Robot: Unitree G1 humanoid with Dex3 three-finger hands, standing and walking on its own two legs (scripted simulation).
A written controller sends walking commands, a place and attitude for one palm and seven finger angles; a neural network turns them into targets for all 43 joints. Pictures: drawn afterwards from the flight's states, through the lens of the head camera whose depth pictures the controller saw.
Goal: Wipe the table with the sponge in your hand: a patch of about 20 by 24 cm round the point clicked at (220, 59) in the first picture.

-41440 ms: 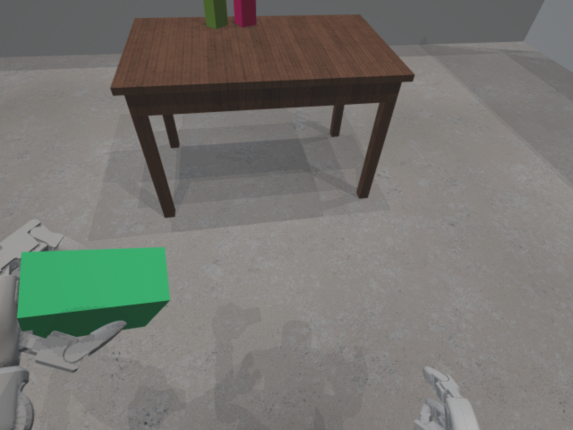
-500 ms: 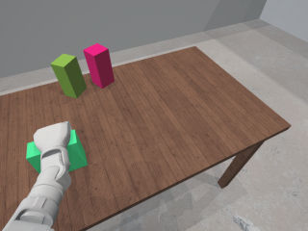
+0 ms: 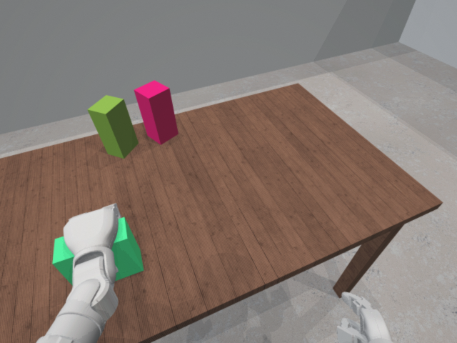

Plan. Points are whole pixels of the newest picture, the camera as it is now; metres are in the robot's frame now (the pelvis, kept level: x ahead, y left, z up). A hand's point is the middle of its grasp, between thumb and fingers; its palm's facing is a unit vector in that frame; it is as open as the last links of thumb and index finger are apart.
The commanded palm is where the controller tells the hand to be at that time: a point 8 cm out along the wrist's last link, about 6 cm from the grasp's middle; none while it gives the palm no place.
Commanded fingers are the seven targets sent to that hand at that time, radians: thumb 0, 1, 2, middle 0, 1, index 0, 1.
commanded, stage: wipe back along the first lane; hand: left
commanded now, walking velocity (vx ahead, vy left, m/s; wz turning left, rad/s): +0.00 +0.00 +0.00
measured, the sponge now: (105, 260) +0.27 +0.29 -0.05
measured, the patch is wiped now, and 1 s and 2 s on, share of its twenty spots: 0.90 0.95 0.95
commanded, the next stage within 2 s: lift the sponge slowly off the table in 0.40 s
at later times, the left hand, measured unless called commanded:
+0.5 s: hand (105, 275) +0.23 +0.25 +0.00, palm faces -0.06 -0.07 -1.00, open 10.0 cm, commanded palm +0.20 +0.24 +0.04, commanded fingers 0.00 0.10 1.30 -1.20 -1.60 -1.20 -1.60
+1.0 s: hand (106, 280) +0.22 +0.24 +0.00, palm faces -0.07 -0.14 -0.99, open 10.0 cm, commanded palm +0.19 +0.23 +0.07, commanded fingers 0.00 0.10 1.30 -1.20 -1.60 -1.20 -1.60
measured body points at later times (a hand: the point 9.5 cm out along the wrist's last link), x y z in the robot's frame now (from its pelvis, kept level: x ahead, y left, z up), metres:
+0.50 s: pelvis -0.01 +0.00 +0.00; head -0.03 -0.02 +0.45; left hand +0.23 +0.25 +0.05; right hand +0.20 -0.22 -0.08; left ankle -0.02 +0.10 -0.73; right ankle -0.03 -0.12 -0.73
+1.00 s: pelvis -0.02 -0.01 +0.01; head -0.04 -0.04 +0.46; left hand +0.22 +0.25 +0.06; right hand +0.20 -0.24 -0.08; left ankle -0.02 +0.10 -0.73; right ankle -0.03 -0.12 -0.73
